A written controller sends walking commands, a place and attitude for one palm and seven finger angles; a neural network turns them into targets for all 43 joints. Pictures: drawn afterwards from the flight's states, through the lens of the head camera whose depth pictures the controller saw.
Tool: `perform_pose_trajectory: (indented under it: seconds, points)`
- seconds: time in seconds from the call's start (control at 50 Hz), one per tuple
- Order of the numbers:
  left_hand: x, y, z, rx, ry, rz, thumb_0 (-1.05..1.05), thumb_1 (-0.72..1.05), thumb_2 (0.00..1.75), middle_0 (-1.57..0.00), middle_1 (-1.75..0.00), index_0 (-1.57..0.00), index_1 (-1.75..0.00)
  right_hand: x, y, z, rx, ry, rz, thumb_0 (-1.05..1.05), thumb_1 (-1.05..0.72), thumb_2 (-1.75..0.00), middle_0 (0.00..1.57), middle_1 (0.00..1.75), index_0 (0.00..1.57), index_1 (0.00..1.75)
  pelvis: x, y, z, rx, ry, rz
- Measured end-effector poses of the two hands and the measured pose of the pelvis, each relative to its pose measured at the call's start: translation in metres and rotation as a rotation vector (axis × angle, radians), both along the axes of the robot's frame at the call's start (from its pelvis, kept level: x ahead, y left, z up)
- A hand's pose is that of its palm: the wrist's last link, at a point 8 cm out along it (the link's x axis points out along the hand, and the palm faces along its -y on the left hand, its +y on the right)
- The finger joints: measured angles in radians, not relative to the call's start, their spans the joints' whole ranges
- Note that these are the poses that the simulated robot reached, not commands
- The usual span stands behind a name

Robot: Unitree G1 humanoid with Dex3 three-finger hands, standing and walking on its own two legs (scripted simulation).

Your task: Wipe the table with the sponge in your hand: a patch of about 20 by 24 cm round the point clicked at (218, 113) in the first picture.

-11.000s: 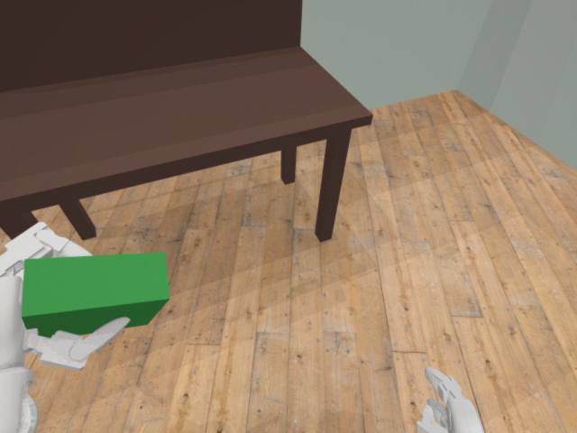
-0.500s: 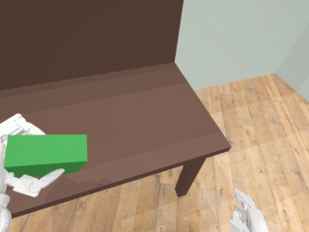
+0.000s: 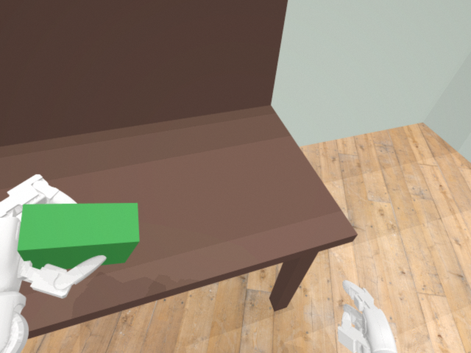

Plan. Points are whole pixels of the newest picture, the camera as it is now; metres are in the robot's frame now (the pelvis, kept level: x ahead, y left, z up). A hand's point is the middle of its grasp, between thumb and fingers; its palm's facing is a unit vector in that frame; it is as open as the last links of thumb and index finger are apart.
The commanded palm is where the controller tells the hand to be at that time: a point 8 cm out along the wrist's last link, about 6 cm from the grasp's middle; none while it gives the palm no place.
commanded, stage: come to a stop and stand still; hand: left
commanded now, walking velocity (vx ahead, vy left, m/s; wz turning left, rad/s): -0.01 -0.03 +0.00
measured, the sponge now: (99, 237) +0.23 +0.21 +0.14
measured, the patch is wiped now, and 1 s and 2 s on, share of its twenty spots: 0.00 0.00 0.00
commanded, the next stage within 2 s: look again from close up in 0.90 s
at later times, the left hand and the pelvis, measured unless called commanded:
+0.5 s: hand (78, 209) +0.26 +0.25 +0.14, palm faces +0.23 -0.85 -0.48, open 9.4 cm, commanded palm +0.19 +0.29 +0.17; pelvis +0.02 +0.01 +0.00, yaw -3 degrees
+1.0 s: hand (67, 210) +0.25 +0.25 +0.16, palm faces +0.31 -0.87 -0.38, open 9.4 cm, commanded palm +0.19 +0.29 +0.17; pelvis +0.02 +0.02 +0.00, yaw -3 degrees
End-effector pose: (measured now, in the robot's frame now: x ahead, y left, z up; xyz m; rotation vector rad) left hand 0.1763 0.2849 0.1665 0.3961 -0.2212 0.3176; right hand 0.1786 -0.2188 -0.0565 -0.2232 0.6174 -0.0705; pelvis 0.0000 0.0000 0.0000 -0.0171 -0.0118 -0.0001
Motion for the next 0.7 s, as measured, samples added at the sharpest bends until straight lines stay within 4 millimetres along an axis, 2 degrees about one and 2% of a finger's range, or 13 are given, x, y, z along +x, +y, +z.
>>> perform_pose_trajectory:
  seconds: [0.08,0.14,0.18,0.22,0.26,0.34,0.4,0.44,0.52,0.6,0.7]
  points:
    - [0.003,0.002,0.001,0.007,-0.002,-0.003,-0.01,-0.44,1.03,-0.80,-1.38,-0.80,-1.39,0.000,0.000,0.001,-0.007,0.005,-0.008,0.01,-0.90,-0.90,0.20,0.30,0.20,0.30,0.002,0.002,0.000,0.001,0.001,-0.002]
    - [0.019,0.023,0.032,0.222,-0.105,0.008,-0.01,-0.44,1.03,-0.81,-1.38,-0.81,-1.38,-0.004,0.001,-0.006,-0.041,0.039,0.044,0.01,-0.90,-0.90,0.20,0.30,0.20,0.30,-0.005,-0.001,-0.003,-0.008,0.004,0.000]
    - [0.031,0.040,0.048,0.226,-0.187,0.056,-0.01,-0.44,1.03,-0.81,-1.38,-0.81,-1.38,-0.009,0.002,-0.013,-0.028,0.071,0.051,0.01,-0.90,-0.90,0.20,0.30,0.20,0.30,-0.008,0.000,-0.004,-0.008,0.002,-0.013]
    - [0.037,0.041,0.051,0.186,-0.214,0.066,-0.01,-0.44,1.03,-0.80,-1.38,-0.80,-1.39,-0.015,0.002,-0.016,0.008,0.079,0.023,0.01,-0.90,-0.90,0.20,0.30,0.20,0.30,-0.007,0.004,-0.003,-0.006,0.004,-0.035]
    - [0.041,0.027,0.041,0.148,-0.178,0.019,-0.01,-0.44,1.03,-0.80,-1.39,-0.80,-1.39,-0.022,0.003,-0.017,0.039,0.077,-0.018,0.01,-0.90,-0.90,0.20,0.30,0.20,0.30,-0.003,0.010,-0.002,-0.002,0.008,-0.053]
    - [0.044,-0.005,0.006,0.112,-0.025,-0.129,-0.01,-0.44,1.03,-0.80,-1.39,-0.80,-1.40,-0.037,0.005,-0.021,0.049,0.104,-0.084,0.01,-0.90,-0.90,0.20,0.30,0.20,0.30,0.008,0.016,-0.001,0.003,0.014,-0.069]
    - [0.046,-0.008,-0.013,0.114,0.053,-0.174,-0.01,-0.44,1.03,-0.80,-1.39,-0.80,-1.39,-0.043,0.007,-0.024,0.032,0.143,-0.105,0.01,-0.90,-0.90,0.20,0.30,0.20,0.30,0.013,0.016,-0.002,0.004,0.015,-0.064]
    - [0.049,-0.002,-0.014,0.133,0.060,-0.167,-0.01,-0.44,1.03,-0.80,-1.38,-0.80,-1.39,-0.044,0.008,-0.025,0.017,0.165,-0.101,0.01,-0.90,-0.90,0.20,0.30,0.20,0.30,0.016,0.015,-0.002,0.003,0.015,-0.059]
    - [0.054,0.012,0.000,0.162,-0.011,-0.118,-0.01,-0.44,1.03,-0.81,-1.38,-0.81,-1.38,-0.036,0.010,-0.025,-0.006,0.179,-0.068,0.01,-0.90,-0.90,0.20,0.30,0.20,0.30,0.021,0.015,-0.003,-0.003,0.017,-0.049]
    - [0.054,0.016,0.014,0.154,-0.092,-0.094,-0.01,-0.44,1.03,-0.80,-1.38,-0.80,-1.39,-0.017,0.011,-0.020,-0.016,0.146,-0.043,0.01,-0.90,-0.90,0.20,0.30,0.20,0.30,0.026,0.018,-0.003,-0.006,0.019,-0.049]
    - [0.053,0.012,0.013,0.119,-0.097,-0.104,-0.01,-0.44,1.03,-0.80,-1.38,-0.80,-1.39,0.009,0.015,-0.009,-0.014,0.071,-0.033,0.01,-0.90,-0.90,0.20,0.30,0.20,0.30,0.029,0.021,-0.002,-0.006,0.019,-0.054]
